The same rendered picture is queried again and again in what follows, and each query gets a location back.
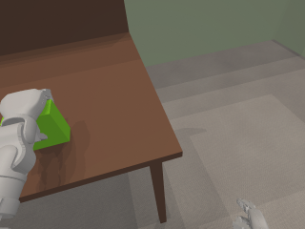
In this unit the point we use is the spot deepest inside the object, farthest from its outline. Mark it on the left robot hand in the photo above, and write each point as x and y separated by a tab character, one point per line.
28	102

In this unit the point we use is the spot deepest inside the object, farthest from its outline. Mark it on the right robot hand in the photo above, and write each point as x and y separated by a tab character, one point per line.
255	218

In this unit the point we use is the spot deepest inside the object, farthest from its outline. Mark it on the sponge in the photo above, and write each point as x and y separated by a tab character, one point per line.
52	124

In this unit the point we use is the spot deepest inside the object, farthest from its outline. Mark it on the left robot forearm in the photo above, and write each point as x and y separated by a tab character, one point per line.
17	158

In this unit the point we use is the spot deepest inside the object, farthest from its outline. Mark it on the table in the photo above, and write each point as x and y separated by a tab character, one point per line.
82	51

